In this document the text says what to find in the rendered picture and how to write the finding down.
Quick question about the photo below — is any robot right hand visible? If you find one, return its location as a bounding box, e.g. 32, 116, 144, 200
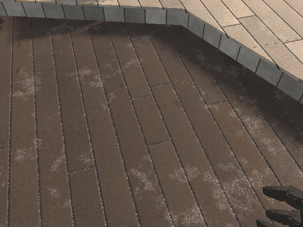
256, 185, 303, 227

